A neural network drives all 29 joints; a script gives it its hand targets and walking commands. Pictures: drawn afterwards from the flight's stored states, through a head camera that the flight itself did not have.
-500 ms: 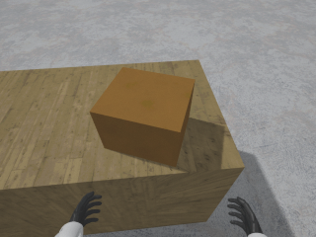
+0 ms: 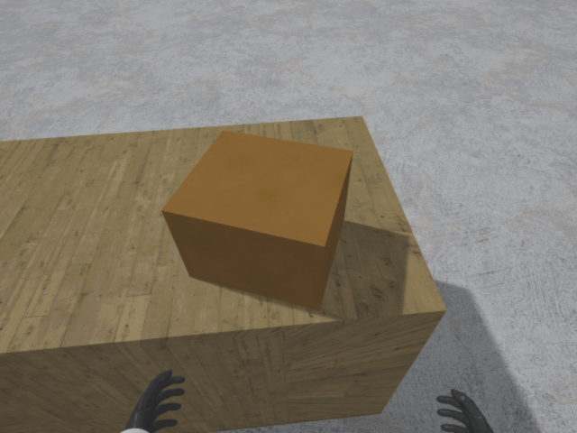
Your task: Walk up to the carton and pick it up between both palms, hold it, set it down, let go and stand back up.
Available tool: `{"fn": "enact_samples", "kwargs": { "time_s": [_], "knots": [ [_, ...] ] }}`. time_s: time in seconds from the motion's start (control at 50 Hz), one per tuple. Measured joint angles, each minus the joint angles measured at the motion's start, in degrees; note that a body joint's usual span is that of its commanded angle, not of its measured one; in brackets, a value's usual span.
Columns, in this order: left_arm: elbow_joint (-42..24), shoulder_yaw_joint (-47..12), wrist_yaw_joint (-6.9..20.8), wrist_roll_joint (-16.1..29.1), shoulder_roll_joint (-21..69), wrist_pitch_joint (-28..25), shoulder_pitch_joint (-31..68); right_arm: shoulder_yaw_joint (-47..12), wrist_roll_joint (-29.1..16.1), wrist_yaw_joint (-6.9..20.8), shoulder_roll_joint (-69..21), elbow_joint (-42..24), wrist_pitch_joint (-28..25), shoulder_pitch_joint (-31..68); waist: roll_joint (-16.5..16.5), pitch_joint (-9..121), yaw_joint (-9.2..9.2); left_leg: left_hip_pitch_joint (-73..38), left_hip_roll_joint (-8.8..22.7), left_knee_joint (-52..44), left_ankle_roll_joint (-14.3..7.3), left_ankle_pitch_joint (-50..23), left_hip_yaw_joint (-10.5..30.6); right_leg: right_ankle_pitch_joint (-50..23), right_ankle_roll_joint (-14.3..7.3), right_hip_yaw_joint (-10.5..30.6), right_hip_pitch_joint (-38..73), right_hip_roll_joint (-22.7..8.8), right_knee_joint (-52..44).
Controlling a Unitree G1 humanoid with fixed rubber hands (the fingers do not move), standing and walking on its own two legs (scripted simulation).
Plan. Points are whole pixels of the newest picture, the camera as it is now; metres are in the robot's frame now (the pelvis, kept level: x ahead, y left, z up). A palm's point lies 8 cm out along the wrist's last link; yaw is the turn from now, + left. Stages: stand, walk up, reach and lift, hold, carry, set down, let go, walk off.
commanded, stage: stand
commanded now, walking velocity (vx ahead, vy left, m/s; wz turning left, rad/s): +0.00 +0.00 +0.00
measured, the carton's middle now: (268, 215) +0.47 +0.07 +0.01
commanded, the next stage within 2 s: none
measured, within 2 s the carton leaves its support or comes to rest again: neither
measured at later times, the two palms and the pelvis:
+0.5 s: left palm out of the picture +0.03 +0.26 -0.10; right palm out of the picture +0.03 -0.25 -0.14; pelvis -0.02 +0.00 +0.00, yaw +2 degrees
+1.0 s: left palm out of the picture -0.02 +0.25 -0.11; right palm out of the picture -0.03 -0.26 -0.14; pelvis -0.04 -0.01 +0.00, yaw +3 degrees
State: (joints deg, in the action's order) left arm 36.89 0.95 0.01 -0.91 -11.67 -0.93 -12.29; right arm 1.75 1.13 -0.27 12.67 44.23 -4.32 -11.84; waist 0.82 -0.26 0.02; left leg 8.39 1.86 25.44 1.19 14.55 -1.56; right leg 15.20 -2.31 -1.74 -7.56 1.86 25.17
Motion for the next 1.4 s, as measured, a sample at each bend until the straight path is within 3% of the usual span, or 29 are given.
{"fn": "enact_samples", "kwargs": {
  "time_s": [0.32,1.4],
  "knots": [
    [5.04,0.0,-0.58,0.97,-2.49,-1.53,-8.05,-0.45,0.41,0.37,2.27,5.74,2.71,-5.85,2.79,0.08,-0.19,0.11,-0.91,0.36,-0.27,-0.85,1.16,-0.04,0.28,-1.05,0.08,-0.92,0.97],
    [14.56,-0.85,-1.69,1.22,-0.52,-0.16,-7.84,-1.9,-0.19,-1.47,0.08,13.21,3.67,-7.03,1.55,-1.97,-0.06,3.32,-0.32,1.49,0.89,-2.55,4.36,-1.93,-0.67,-3.1,-1.48,0.05,0.22]
  ]
}}
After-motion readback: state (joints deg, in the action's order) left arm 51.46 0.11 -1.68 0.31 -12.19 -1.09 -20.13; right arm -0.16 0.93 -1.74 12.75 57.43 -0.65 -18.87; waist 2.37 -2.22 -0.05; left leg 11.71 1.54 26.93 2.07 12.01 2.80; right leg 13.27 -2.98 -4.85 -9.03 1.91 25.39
